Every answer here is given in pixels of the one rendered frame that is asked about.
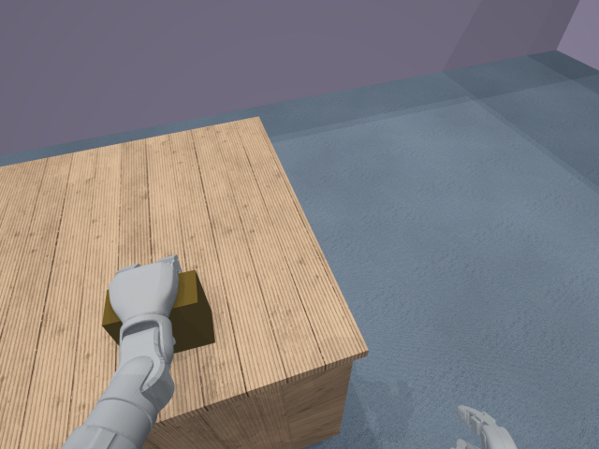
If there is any robot left hand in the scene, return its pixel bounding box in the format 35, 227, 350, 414
109, 254, 183, 345

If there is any sponge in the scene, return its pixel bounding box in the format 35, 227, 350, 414
102, 270, 215, 354

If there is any table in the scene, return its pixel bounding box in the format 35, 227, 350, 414
0, 116, 369, 449

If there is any robot right hand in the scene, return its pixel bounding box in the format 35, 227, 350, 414
450, 405, 518, 449

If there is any left robot forearm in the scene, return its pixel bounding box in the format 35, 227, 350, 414
61, 314, 175, 449

